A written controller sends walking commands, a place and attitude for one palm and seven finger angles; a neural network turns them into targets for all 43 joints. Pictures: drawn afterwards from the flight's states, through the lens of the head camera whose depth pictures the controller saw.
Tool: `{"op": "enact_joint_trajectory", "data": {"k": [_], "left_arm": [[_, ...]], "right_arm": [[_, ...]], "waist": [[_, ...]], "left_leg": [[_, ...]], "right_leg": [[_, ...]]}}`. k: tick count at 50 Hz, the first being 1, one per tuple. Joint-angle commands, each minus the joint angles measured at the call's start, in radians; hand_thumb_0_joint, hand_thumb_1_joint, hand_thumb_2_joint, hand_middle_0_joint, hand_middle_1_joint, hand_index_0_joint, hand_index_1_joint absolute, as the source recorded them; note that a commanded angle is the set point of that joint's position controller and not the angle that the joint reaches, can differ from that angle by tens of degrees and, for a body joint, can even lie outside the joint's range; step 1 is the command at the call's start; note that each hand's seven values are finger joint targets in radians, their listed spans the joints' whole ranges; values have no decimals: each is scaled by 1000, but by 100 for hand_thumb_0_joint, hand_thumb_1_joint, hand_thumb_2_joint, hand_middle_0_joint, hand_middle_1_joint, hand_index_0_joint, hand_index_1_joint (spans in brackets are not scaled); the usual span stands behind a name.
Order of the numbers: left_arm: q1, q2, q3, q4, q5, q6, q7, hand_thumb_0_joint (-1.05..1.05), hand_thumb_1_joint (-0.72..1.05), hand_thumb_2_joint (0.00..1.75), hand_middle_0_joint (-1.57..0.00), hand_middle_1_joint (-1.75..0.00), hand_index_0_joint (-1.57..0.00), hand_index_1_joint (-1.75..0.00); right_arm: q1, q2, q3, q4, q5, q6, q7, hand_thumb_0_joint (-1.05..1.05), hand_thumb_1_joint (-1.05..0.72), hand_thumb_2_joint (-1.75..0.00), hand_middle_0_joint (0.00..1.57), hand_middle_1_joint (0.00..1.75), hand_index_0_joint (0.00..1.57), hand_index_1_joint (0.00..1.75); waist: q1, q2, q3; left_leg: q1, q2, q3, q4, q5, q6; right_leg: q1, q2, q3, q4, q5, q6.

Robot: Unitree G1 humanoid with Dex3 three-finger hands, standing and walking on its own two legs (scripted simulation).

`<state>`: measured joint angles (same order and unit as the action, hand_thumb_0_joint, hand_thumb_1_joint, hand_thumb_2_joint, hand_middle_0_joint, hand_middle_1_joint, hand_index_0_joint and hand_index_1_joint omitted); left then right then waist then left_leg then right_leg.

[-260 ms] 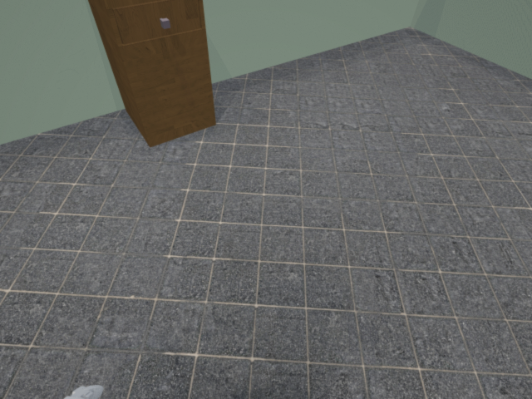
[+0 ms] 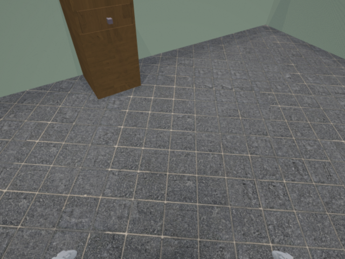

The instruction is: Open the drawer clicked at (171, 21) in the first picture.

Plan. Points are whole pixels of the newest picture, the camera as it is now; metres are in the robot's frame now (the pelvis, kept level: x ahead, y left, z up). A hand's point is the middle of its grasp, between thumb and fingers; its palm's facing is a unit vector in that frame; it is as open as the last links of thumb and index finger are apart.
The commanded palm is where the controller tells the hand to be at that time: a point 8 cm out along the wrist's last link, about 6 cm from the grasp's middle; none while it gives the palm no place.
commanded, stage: stand and wait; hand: left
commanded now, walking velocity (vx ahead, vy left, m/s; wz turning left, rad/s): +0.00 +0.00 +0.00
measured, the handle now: (108, 20) +1.62 +0.55 -0.11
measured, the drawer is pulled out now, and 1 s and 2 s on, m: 0.00 0.00 0.00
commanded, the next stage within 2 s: look at it before walking up in 0.68 s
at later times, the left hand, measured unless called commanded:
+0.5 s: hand out of the picture +0.05 +0.24 -0.15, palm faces -0.02 -0.94 -0.34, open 7.4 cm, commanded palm none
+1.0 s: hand out of the picture +0.05 +0.23 -0.15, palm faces -0.03 -0.94 -0.33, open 7.4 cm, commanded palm none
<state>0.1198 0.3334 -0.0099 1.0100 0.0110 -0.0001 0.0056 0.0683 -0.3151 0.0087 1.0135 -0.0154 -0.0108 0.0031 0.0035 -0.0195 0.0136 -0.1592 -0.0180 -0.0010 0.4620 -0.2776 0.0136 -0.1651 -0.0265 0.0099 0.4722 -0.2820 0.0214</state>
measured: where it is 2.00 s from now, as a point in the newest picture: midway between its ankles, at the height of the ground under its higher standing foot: outside the picture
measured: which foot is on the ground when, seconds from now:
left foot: down 0.00-1.00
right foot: down 0.00-1.00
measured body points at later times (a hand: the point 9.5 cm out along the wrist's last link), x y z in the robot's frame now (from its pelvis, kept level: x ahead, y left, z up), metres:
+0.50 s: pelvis -0.02 -0.01 +0.00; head -0.02 +0.00 +0.45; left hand +0.05 +0.29 -0.13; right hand +0.05 -0.31 -0.13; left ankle -0.02 +0.11 -0.74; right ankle -0.02 -0.13 -0.74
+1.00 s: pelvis -0.02 -0.01 +0.01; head -0.02 -0.01 +0.46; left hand +0.05 +0.28 -0.13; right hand +0.06 -0.31 -0.13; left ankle -0.02 +0.11 -0.74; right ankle -0.02 -0.13 -0.74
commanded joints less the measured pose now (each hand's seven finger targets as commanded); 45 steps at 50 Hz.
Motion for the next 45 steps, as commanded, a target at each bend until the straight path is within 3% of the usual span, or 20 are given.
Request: {"op": "enact_joint_trajectory", "data": {"k": [1, 9, 19, 45], "left_arm": [[-42, 208, 48, -61, 0, -21, 11, 0, 90, 90, -20, -30, -20, -30], [-31, 211, 46, -33, -3, -22, 11, 0, 90, 90, -20, -30, -20, -30], [-29, 214, 43, -1, -2, -21, 6, 0, 90, 90, -20, -30, -20, -30], [-27, 211, 42, 14, 0, -24, 5, 0, 90, 90, -20, -30, -20, -30]], "right_arm": [[-38, -221, -55, -53, 2, -24, -20, 0, -90, -90, 20, 30, 20, 30], [-34, -224, -52, -22, 4, -23, -20, 0, -90, -90, 20, 30, 20, 30], [-14, -231, -46, 15, 6, -20, -16, 0, -90, -90, 20, 30, 20, 30], [-3, -230, -43, 37, 8, -24, -14, 0, -90, -90, 20, 30, 20, 30]], "waist": [[-4, 19, -74], [-3, 29, -75], [0, 18, -27], [-1, 24, -34]], "left_leg": [[25, 124, -84, -75, 307, 31], [41, 128, -86, -91, 284, 27], [7, 126, -102, -136, 153, 24], [18, 133, -107, -149, 169, 20]], "right_leg": [[27, -91, 70, -64, 283, -52], [36, -95, 80, -89, 272, -53], [14, -93, 97, -140, 135, -51], [6, -93, 98, -152, 144, -49]]}}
